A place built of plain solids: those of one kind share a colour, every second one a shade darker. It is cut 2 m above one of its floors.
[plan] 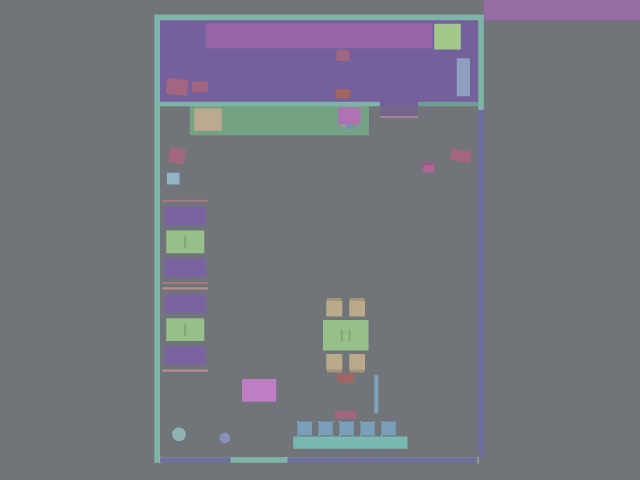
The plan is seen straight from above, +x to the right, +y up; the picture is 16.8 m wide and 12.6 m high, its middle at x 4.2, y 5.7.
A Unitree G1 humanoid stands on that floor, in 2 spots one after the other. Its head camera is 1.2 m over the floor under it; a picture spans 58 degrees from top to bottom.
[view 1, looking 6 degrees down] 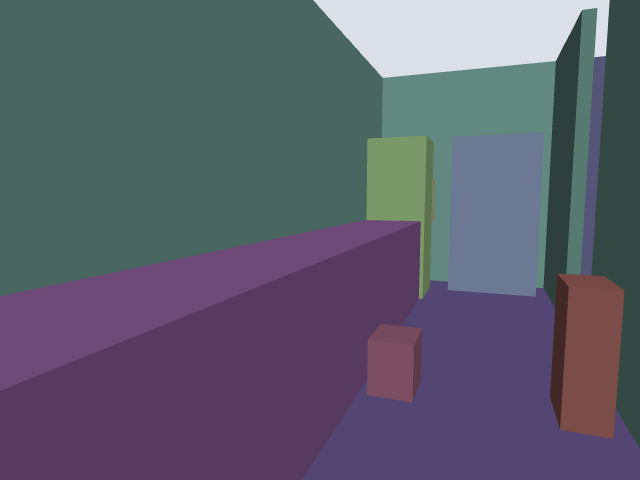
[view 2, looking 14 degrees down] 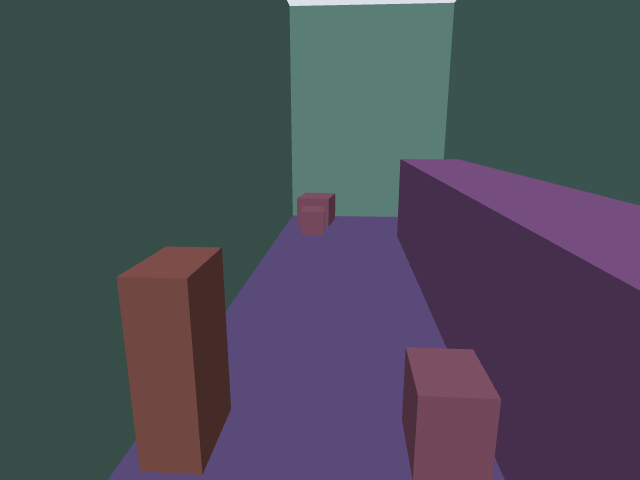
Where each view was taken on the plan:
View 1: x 2.20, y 10.05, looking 21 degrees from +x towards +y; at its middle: back_worktop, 2.86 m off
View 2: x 6.27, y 10.17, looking -176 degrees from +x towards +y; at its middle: zone_back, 4.96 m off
